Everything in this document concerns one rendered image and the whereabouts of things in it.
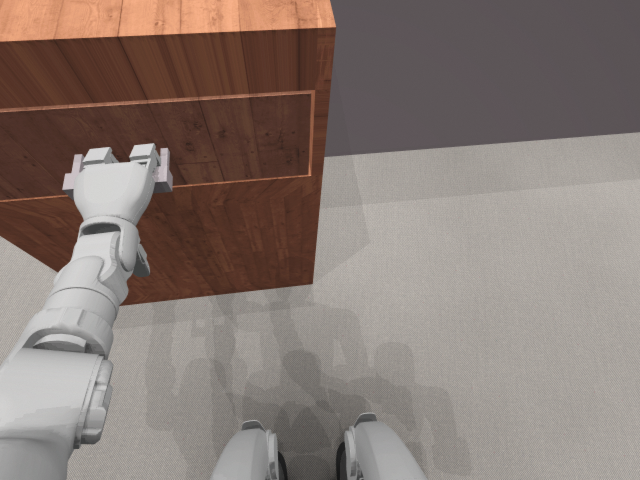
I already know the drawer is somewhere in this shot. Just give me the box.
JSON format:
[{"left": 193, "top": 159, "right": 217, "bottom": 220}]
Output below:
[{"left": 0, "top": 90, "right": 311, "bottom": 200}]

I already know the robot left forearm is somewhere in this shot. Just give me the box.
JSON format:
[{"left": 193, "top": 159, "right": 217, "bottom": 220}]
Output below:
[{"left": 0, "top": 216, "right": 139, "bottom": 383}]

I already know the robot left thigh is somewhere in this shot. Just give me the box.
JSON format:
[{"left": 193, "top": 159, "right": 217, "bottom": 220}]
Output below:
[{"left": 210, "top": 428, "right": 279, "bottom": 480}]

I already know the left robot upper arm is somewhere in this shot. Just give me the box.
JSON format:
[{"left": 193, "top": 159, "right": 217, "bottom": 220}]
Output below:
[{"left": 0, "top": 348, "right": 113, "bottom": 480}]

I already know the handle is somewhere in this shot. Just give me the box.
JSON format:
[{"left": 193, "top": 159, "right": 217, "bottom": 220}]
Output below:
[{"left": 62, "top": 148, "right": 173, "bottom": 200}]

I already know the right robot shin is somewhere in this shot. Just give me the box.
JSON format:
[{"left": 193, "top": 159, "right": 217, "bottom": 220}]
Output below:
[{"left": 346, "top": 413, "right": 377, "bottom": 480}]

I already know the cabinet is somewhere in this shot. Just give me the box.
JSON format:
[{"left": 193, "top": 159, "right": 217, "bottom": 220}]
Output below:
[{"left": 0, "top": 0, "right": 336, "bottom": 306}]

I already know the left robot hand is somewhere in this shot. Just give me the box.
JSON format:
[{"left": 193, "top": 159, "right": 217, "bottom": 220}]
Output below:
[{"left": 73, "top": 143, "right": 161, "bottom": 277}]

